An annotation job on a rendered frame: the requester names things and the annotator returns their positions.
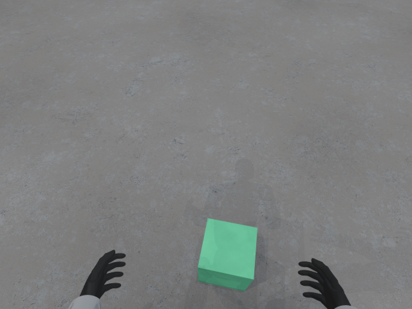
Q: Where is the robot left hand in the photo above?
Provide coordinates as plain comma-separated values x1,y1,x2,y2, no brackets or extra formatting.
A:
80,250,126,299

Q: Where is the left robot forearm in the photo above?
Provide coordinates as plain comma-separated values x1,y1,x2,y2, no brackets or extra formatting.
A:
68,295,101,309

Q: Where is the carton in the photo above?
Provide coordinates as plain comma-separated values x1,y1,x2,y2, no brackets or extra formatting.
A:
198,218,258,291

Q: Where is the robot right hand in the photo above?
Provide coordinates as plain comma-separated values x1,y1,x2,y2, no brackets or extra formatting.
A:
298,258,351,309

